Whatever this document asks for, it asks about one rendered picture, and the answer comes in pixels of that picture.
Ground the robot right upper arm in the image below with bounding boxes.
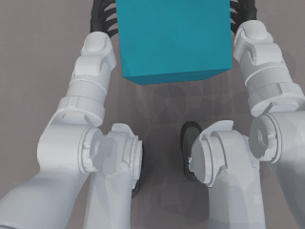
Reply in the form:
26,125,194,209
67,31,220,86
248,111,305,229

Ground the robot right hand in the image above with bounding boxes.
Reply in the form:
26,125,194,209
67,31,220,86
230,0,257,35

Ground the carton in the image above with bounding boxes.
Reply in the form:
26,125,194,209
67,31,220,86
115,0,233,85

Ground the robot left upper arm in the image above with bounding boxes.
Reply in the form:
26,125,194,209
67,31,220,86
0,123,106,229

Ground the right robot shin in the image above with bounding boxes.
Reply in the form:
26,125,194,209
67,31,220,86
188,120,260,180

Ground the left robot forearm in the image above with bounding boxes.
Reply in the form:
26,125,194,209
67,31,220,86
37,31,116,161

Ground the robot left foot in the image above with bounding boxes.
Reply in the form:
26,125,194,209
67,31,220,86
131,139,145,198

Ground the right robot forearm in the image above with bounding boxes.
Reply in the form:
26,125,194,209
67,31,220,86
233,20,305,117

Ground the robot left hand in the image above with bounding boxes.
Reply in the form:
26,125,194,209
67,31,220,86
90,0,118,39

